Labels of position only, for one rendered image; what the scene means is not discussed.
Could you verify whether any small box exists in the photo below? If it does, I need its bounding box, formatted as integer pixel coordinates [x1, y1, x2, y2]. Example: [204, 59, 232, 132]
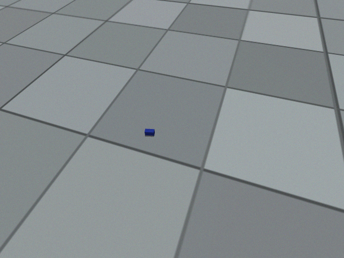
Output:
[145, 129, 155, 136]

